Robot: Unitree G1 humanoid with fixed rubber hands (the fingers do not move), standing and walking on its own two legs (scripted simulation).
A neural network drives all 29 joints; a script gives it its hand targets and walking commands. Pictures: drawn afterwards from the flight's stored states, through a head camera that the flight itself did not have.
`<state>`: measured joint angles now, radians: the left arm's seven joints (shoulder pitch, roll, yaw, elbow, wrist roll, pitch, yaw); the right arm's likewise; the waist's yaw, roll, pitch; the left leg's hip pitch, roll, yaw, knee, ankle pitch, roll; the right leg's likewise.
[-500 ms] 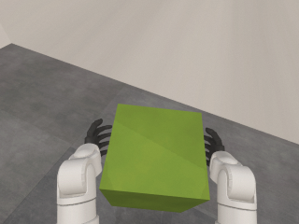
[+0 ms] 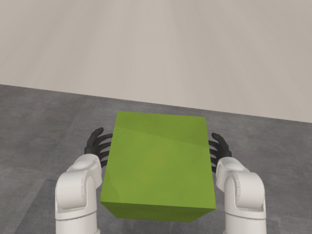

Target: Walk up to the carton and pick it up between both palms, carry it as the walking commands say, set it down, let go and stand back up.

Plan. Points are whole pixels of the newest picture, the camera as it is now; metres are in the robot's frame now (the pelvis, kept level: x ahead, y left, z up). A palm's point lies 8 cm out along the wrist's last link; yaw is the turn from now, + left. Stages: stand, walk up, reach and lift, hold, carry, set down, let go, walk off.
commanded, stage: carry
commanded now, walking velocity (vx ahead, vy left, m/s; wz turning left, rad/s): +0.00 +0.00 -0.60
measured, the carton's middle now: (157, 172) +0.29 +0.00 +0.01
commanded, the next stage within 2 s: none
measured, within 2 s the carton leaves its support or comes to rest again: neither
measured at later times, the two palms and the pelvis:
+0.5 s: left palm (92, 179) +0.23 +0.14 +0.08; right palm (240, 221) +0.15 -0.14 +0.10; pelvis -0.08 +0.06 +0.00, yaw -18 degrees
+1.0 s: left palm (172, 230) +0.14 -0.02 +0.10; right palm out of the picture -0.05 -0.25 +0.07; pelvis -0.19 +0.05 -0.01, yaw -35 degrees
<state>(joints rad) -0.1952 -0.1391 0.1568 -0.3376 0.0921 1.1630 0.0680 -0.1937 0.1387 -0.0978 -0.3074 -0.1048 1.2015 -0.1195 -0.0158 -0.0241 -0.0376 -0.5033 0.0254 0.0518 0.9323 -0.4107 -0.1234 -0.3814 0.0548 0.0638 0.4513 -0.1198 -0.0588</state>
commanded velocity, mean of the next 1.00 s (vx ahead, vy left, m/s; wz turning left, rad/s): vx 0.00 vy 0.00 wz -0.60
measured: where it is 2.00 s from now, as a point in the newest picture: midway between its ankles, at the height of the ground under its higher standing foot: outside the picture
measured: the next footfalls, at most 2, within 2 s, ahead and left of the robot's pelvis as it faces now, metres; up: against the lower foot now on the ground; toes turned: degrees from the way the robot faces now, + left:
left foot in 0.16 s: +0.00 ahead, +0.11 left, +0.00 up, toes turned +0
right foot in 0.72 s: -0.13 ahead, -0.06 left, +0.00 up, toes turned -34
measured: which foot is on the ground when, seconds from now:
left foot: up 0.00-0.14, down 0.16-0.72, up 0.74-1.00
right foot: down 0.00-0.16, up 0.18-0.70, down 0.72-1.00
